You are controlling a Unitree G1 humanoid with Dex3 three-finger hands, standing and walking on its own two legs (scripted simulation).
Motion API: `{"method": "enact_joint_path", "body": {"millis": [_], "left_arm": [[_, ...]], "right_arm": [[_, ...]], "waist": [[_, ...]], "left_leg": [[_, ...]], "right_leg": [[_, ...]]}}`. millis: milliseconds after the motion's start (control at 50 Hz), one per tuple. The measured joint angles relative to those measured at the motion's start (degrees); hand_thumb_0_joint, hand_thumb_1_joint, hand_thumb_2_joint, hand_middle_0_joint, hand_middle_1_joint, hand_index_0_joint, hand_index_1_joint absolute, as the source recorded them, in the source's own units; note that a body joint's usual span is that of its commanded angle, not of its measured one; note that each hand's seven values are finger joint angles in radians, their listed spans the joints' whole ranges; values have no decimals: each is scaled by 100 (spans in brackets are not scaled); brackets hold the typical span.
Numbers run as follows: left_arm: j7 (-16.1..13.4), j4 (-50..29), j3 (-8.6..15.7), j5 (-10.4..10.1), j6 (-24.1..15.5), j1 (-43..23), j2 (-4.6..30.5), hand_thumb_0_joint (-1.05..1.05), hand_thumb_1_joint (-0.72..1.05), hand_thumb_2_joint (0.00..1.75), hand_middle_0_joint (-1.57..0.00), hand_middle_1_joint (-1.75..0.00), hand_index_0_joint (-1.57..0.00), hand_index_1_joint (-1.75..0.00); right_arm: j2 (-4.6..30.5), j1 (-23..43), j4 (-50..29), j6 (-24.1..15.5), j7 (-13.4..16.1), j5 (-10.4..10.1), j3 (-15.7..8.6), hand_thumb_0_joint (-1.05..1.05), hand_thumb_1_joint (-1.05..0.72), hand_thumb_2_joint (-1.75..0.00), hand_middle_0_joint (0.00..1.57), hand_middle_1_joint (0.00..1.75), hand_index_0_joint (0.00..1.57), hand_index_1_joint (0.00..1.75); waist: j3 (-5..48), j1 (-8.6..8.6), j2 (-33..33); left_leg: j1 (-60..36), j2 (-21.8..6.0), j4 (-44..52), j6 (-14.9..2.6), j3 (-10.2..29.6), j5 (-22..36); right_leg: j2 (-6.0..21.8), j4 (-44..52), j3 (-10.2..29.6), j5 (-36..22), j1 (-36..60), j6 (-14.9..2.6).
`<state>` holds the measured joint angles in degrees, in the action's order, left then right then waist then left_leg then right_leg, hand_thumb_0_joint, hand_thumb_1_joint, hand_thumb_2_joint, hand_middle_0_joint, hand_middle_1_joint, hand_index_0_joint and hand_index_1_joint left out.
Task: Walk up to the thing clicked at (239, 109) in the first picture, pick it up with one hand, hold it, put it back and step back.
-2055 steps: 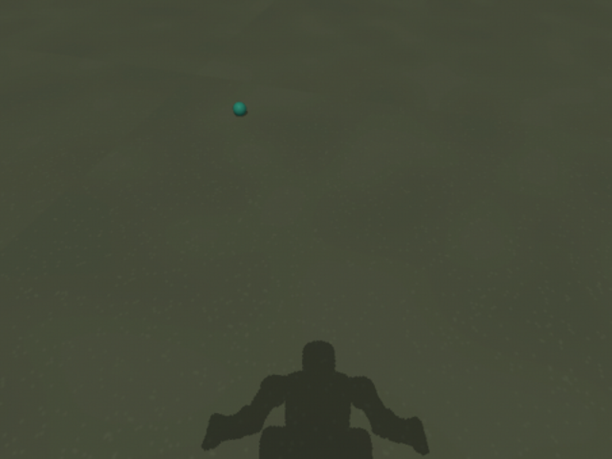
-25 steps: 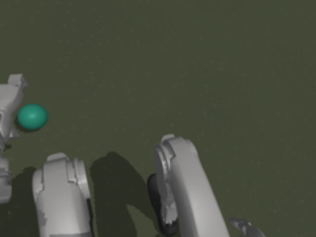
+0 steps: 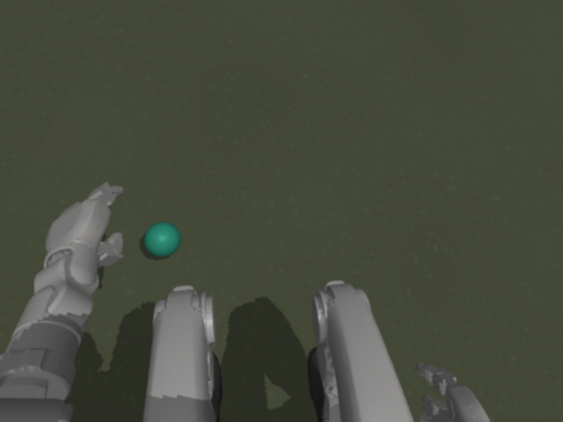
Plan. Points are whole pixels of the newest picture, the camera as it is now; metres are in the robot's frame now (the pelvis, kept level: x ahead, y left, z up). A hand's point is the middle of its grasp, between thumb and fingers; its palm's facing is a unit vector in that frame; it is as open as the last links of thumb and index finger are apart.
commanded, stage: home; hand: left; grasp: from above
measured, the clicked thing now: (162, 239) +0.47 +0.25 -0.39
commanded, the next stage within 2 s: none
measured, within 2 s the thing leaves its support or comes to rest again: neither
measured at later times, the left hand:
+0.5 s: hand (39, 329) +0.25 +0.22 +0.09, palm faces +0.07 -0.95 -0.31, open 7.4 cm
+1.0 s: hand out of the picture +0.22 +0.21 +0.24, palm faces +0.17 -0.96 -0.21, open 7.4 cm
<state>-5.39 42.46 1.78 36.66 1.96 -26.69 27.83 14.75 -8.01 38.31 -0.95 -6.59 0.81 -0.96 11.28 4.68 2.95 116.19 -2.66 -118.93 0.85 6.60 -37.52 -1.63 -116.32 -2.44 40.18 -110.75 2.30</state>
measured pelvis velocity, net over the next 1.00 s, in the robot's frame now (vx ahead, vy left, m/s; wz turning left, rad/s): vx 0.08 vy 0.01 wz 0.12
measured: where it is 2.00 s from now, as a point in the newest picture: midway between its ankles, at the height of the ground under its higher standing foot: (269, 420)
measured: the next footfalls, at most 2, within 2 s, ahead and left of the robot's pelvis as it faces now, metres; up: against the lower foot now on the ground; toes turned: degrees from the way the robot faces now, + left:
none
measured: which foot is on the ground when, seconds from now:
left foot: down 0.00-1.00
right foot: down 0.00-1.00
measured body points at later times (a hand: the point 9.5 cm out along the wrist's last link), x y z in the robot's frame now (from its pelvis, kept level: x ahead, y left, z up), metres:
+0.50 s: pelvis +0.03 +0.00 +0.18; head +0.13 +0.04 +0.62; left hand +0.25 +0.27 +0.11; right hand +0.25 -0.21 +0.10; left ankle +0.08 +0.13 -0.40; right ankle +0.08 -0.13 -0.40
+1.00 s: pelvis +0.08 +0.01 +0.28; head +0.09 +0.02 +0.73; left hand +0.21 +0.26 +0.25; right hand +0.27 -0.21 +0.22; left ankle +0.08 +0.13 -0.40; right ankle +0.08 -0.13 -0.40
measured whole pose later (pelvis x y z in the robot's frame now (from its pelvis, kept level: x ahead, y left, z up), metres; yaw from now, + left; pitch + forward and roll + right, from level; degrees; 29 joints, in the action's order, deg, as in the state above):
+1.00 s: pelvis +0.08 +0.01 +0.28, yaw +7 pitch +10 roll -3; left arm -1.7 -8.6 1.7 -3.0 26.6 29.9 13.0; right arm 12.8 -16.8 28.8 -12.0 10.3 -1.1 1.5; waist 10.5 2.6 3.3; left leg 40.9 -1.9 -57.6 0.4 3.1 -27.2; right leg 0.7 -53.2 -2.4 28.2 -35.3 1.9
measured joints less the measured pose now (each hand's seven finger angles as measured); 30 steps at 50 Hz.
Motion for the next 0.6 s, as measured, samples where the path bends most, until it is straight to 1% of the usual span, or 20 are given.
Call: {"method": "enact_joint_path", "body": {"millis": [40, 80, 180, 320, 380, 420, 500, 540, 600], "left_arm": [[141, -483, -28, -352, 77, 386, -109, 0, 64, 92, -23, -40, -22, -41], [218, -890, -51, -657, 153, 736, -209, 0, 72, 92, -22, -37, -22, -38], [281, -1723, -61, -1370, 471, 1526, -447, 0, 83, 90, -22, -33, -21, -33], [221, -2628, -68, -2483, 1097, 2529, -737, 1, 88, 90, -21, -31, -21, -31], [186, -2943, -68, -2906, 1364, 2913, -862, 1, 89, 90, -21, -30, -21, -31], [149, -3139, -57, -3132, 1534, 3150, -951, 1, 89, 90, -21, -30, -21, -31], [72, -3467, 16, -3520, 1828, 3585, -1141, 1, 89, 90, -21, -30, -20, -30], [53, -3630, 58, -3675, 1943, 3795, -1219, 1, 90, 90, -21, -30, -20, -30], [44, -3882, 117, -3852, 2071, 4129, -1318, 1, 90, 90, -21, -30, -20, -30]], "right_arm": [[64, 83, -125, 20, 97, -57, -41, 1, -91, -89, 20, 29, 20, 30], [113, 173, -230, 8, 195, -104, -72, 1, -91, -89, 20, 29, 20, 30], [140, 379, -455, -90, 443, -193, -93, 1, -91, -89, 20, 29, 20, 30], [-50, 478, -680, -260, 740, -276, 62, 1, -91, -89, 20, 29, 20, 30], [-159, 391, -740, -328, 855, -304, 169, 1, -91, -89, 20, 29, 20, 30], [-226, 283, -767, -374, 937, -321, 242, 1, -91, -89, 20, 29, 20, 30], [-335, 6, -754, -472, 1129, -339, 378, 1, -91, -89, 20, 29, 21, 30], [-370, -157, -736, -527, 1230, -340, 428, 1, -91, -89, 20, 29, 21, 30], [-397, -397, -722, -609, 1371, -329, 461, 1, -91, -89, 20, 30, 21, 30]], "waist": [[21, -83, -40], [22, -150, -85], [12, -242, -156], [-16, -243, -157], [-36, -217, -140], [-44, -201, -128], [-69, -161, -98], [-78, -142, -86], [-92, -103, -62]], "left_leg": [[-304, 0, 273, 2, -24, 39], [-608, 7, 539, 6, -45, 86], [-1355, 42, 1174, 21, -80, 201], [-2500, 55, 2102, 21, -115, 332], [-3051, 58, 2550, 18, -137, 387], [-3433, 57, 2864, 16, -151, 425], [-4219, 50, 3523, 14, -173, 518], [-4612, 43, 3856, 10, -187, 570], [-5194, 32, 4339, 3, -211, 651]], "right_leg": [[17, 266, 2, -41, 296, -16], [38, 523, 2, -84, 595, -29], [100, 1142, -9, -183, 1345, -55], [144, 2088, -33, -328, 2495, -71], [160, 2550, -38, -396, 3048, -72], [168, 2877, -42, -446, 3432, -72], [174, 3572, -53, -569, 4224, -73], [173, 3924, -56, -638, 4619, -75], [169, 4439, -55, -746, 5205, -76]]}}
